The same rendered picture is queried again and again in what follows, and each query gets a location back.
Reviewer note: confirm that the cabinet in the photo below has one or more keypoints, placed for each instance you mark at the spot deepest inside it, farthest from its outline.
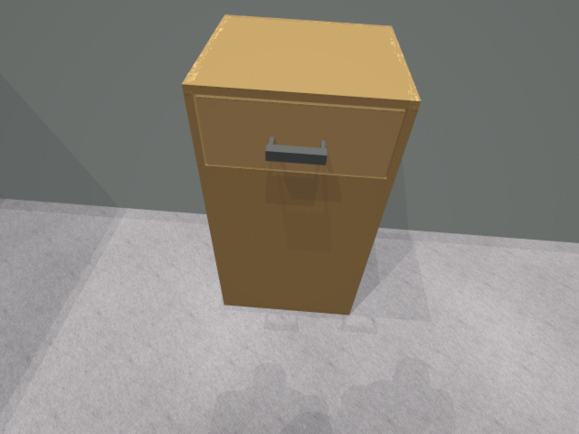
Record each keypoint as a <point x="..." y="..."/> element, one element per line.
<point x="295" y="240"/>

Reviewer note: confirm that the drawer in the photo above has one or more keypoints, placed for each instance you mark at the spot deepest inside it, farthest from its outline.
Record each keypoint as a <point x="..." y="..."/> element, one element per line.
<point x="359" y="140"/>

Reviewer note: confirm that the handle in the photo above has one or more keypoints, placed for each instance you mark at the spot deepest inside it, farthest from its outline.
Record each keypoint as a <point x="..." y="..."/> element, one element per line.
<point x="296" y="154"/>

